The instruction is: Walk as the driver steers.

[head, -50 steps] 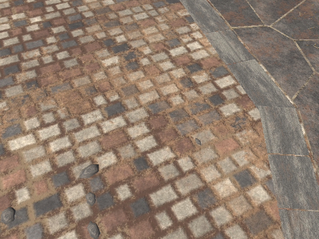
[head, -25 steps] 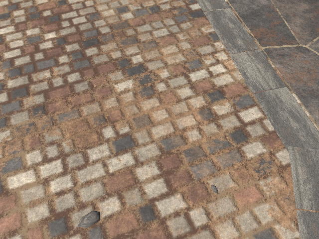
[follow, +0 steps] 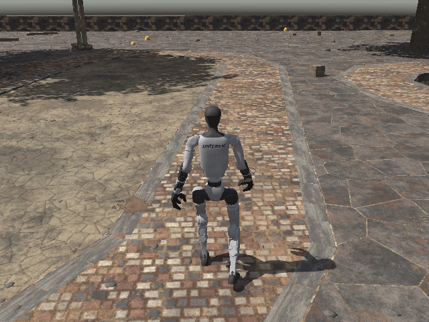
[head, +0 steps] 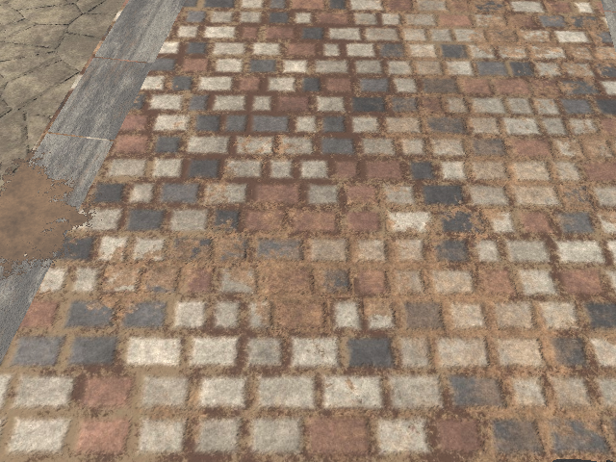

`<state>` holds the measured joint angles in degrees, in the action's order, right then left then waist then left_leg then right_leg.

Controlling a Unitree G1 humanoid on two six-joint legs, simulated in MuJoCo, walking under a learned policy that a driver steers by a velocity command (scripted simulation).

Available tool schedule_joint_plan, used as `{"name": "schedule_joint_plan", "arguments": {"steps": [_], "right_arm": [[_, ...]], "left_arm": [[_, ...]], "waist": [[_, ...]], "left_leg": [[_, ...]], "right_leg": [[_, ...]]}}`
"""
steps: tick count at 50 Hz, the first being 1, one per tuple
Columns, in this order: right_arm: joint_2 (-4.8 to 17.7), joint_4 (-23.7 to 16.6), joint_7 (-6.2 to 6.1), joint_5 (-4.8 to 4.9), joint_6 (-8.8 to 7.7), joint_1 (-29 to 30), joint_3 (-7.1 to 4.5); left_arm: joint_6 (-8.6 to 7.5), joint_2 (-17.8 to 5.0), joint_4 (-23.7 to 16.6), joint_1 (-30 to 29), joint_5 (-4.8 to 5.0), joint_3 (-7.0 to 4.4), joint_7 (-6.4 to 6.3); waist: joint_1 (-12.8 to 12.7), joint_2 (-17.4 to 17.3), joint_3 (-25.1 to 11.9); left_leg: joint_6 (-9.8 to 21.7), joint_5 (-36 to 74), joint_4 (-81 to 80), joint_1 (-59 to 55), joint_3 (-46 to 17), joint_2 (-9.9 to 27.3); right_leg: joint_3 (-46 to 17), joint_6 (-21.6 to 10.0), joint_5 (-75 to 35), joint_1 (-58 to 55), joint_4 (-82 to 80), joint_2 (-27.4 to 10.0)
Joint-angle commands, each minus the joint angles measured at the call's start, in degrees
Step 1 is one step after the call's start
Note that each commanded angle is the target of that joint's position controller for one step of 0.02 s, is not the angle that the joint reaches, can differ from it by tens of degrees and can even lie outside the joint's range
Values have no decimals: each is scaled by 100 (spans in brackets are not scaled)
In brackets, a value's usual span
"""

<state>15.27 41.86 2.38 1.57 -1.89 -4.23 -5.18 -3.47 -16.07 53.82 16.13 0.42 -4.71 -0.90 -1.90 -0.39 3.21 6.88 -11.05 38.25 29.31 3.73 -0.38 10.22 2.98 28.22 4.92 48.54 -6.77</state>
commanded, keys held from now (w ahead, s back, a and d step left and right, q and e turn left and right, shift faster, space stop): w+q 0.22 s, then w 0.46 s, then w+e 0.32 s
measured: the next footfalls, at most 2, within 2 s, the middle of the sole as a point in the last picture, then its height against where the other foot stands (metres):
right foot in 0.48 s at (364, 452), level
left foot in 0.98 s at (232, 350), level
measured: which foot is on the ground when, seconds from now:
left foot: down 0.00-0.50, up 0.52-0.96, down 0.98-1.00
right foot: up 0.00-0.46, down 0.48-0.98, up 1.00-1.00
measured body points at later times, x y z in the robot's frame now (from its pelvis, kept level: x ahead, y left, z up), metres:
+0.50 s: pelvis +0.29 -0.01 +0.01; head +0.32 +0.00 +0.46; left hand +0.46 +0.27 -0.07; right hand +0.37 -0.29 -0.11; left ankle +0.10 +0.07 -0.70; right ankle +0.42 -0.09 -0.72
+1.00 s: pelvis +0.55 +0.07 +0.01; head +0.59 +0.09 +0.46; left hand +0.48 +0.35 -0.12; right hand +0.83 -0.11 -0.05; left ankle +0.64 +0.21 -0.72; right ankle +0.42 -0.08 -0.70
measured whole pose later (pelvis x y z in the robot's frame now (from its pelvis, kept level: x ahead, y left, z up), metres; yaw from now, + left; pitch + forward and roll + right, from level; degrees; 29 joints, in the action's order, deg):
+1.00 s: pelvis +0.55 +0.07 +0.01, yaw +7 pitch +3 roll +0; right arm 13.9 38.7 1.1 -0.1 -6.7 -0.3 -2.3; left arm -2.9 -16.3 51.5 24.4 1.1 -3.3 -0.3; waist -5.3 0.6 0.8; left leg 1.4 -4.7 28.9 26.7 -0.7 0.3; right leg -5.5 -1.1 27.3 6.1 35.0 0.9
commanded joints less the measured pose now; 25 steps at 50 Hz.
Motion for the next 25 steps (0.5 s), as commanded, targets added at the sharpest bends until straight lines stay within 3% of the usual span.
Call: {"name": "schedule_joint_plan", "arguments": {"steps": [1,2,3,4,6,9,13,16,20,22,23,24,25], "right_arm": [[1273,67,-51,-100,-146,-2028,-352],[1048,45,-62,-73,-200,-1740,-288],[818,-64,-69,-56,-214,-1236,-213],[647,-172,-89,-91,-220,-910,-146],[677,-234,-137,-107,-238,-826,-132],[919,-169,-258,-67,-259,-1112,-190],[852,-77,-332,-50,-220,-1398,-164],[803,110,-316,-47,-233,-1728,-135],[852,262,-350,-62,-167,-1956,-138],[910,247,-363,-70,-115,-1826,-147],[826,200,-353,-85,-102,-1710,-107],[661,56,-340,-150,-109,-1579,-16],[248,76,-321,-51,-197,-2404,104]], "left_arm": [[-531,-678,-980,-754,256,-18,119],[-599,-634,-1001,-865,236,9,111],[-591,-651,-894,-812,79,-17,62],[-524,-745,-856,-701,-8,-81,48],[-366,-670,-892,-620,-55,-105,66],[-261,-455,-1085,-1086,-134,-45,39],[-291,-269,-1279,-1797,-80,52,126],[-342,-293,-1416,-2173,-22,83,215],[-431,-504,-1555,-2294,-18,49,305],[-468,-642,-1452,-1795,-24,-15,301],[-485,-814,-1262,-1127,-63,-108,279],[-488,-1078,-1117,-140,-138,-180,254],[-422,-1513,-919,665,-169,-320,253]], "waist": [[935,-637,-1843],[753,-407,-1356],[470,-45,-1008],[248,-94,-862],[76,-97,-732],[151,-76,-468],[453,-391,-289],[666,-466,-178],[668,-555,-96],[373,-698,-282],[42,-628,-730],[-395,-305,-1555],[-276,1215,-2427]], "left_leg": [[1577,-511,-2271,-5108,-4588,1923],[1343,-83,-2174,-4396,-3774,1692],[1150,460,-2171,-3492,-3135,1446],[1059,946,-2271,-2824,-2732,1274],[1050,1333,-2494,-2229,-2477,1128],[1010,1670,-2638,-1844,-2069,946],[642,1090,-2600,-1643,-1649,602],[562,799,-2521,-1836,-1781,765],[498,1324,-2002,-2803,-2183,1159],[371,2536,-1514,-2983,-2156,1117],[239,3315,-769,-2866,-1926,822],[42,2690,636,-2043,-1656,506],[-473,85,2861,153,-1133,-402]], "right_leg": [[-1466,-270,206,4493,3317,536],[-1452,-406,-308,4445,2885,282],[-1474,-397,-666,3988,2381,52],[-1511,-367,-876,3500,1982,-85],[-1466,-249,-1063,3089,1487,-95],[-1331,-22,-1801,3193,486,65],[-1236,-18,-3315,2820,-1210,376],[-1220,-124,-3705,2616,-1682,449],[-1216,-407,-2885,2859,-2069,498],[-1007,-618,-2501,2206,-2266,675],[-966,-808,-2697,1223,-2334,704],[-1724,-1204,-2955,-377,-2052,-44],[-4106,-2160,-2089,-2637,-2265,-1297]]}}
Keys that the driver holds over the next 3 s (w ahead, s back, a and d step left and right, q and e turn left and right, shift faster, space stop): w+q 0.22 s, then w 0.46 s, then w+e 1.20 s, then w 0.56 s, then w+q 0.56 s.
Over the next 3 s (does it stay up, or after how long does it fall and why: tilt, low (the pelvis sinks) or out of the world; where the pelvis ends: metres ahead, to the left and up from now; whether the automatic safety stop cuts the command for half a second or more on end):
stays up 1.55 -0.26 0.00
